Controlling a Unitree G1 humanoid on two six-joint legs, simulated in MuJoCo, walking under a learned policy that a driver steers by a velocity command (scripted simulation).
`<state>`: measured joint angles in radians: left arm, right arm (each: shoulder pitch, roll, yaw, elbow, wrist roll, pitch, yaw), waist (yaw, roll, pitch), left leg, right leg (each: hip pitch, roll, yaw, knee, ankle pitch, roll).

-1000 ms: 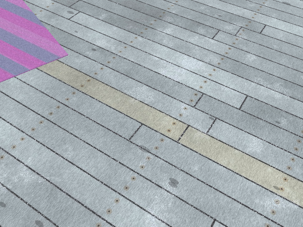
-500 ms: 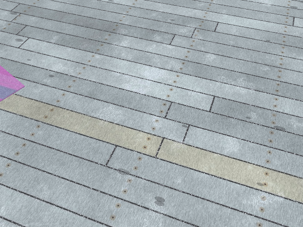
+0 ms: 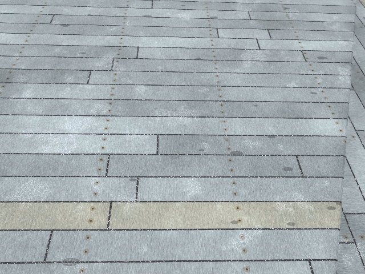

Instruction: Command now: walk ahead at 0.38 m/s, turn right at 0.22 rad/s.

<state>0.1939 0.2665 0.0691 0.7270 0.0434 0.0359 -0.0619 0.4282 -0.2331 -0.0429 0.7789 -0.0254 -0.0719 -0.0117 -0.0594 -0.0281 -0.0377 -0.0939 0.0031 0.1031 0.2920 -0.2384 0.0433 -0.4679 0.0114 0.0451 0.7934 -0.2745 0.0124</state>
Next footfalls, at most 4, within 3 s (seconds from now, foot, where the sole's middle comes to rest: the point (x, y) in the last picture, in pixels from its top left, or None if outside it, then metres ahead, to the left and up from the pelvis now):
0.12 right None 0.12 -0.11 -0.79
0.62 left None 0.43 0.10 -0.79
1.20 right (145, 214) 0.78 0.11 -0.79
1.70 left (80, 185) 0.93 0.39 -0.79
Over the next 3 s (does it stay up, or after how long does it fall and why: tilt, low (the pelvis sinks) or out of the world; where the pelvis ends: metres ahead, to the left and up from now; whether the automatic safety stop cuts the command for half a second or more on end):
stays up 1.07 0.29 0.00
